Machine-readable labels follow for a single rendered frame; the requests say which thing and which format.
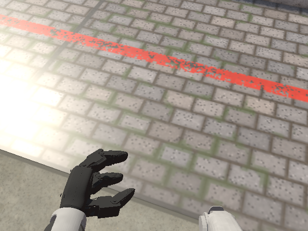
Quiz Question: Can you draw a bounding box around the right robot shin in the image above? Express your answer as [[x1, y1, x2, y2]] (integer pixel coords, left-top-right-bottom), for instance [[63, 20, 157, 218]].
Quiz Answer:
[[208, 206, 224, 215]]

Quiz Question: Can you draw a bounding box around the left robot forearm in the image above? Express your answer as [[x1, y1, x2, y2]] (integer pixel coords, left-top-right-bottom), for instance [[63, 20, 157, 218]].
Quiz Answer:
[[44, 207, 87, 231]]

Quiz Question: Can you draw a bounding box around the robot right thigh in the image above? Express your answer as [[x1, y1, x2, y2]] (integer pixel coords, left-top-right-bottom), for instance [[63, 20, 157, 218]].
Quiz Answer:
[[198, 211, 243, 231]]

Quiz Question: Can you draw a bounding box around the left robot hand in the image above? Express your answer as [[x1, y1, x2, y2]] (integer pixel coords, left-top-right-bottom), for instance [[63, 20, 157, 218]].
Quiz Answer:
[[60, 148, 135, 218]]

